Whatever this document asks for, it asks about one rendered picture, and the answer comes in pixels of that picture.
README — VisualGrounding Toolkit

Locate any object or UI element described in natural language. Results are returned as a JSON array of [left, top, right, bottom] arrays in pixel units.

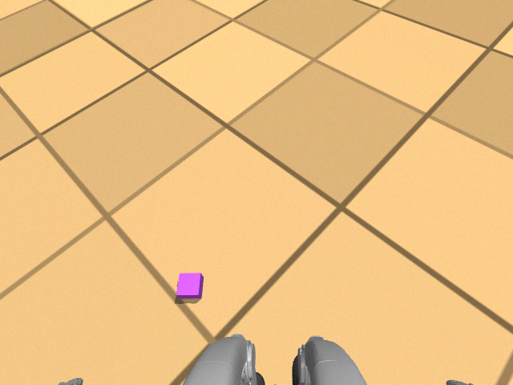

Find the small box
[[176, 273, 204, 299]]

